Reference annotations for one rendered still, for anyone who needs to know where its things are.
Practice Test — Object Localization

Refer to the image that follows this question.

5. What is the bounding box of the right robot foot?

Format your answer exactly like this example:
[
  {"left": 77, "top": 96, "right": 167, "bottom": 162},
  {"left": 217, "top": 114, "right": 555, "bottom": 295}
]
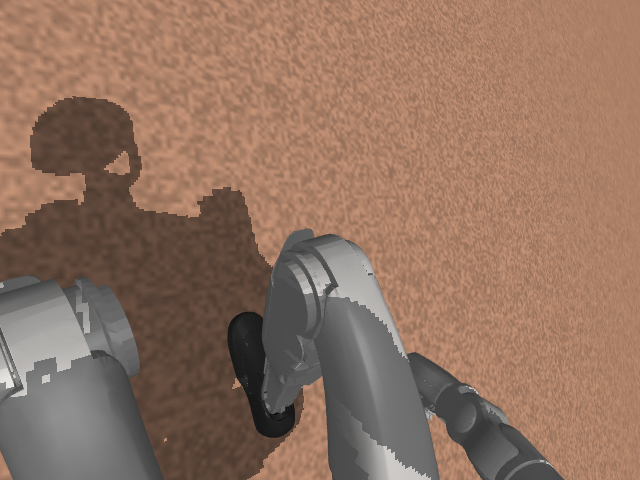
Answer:
[{"left": 227, "top": 312, "right": 295, "bottom": 438}]

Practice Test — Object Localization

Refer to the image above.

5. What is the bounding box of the right robot arm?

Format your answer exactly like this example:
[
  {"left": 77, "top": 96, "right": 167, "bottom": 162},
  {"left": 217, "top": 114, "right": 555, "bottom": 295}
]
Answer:
[{"left": 435, "top": 383, "right": 565, "bottom": 480}]

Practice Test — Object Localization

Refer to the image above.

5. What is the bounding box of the right robot hand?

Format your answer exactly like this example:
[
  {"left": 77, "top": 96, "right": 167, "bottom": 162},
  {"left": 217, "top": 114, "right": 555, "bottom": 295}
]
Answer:
[{"left": 406, "top": 352, "right": 461, "bottom": 420}]

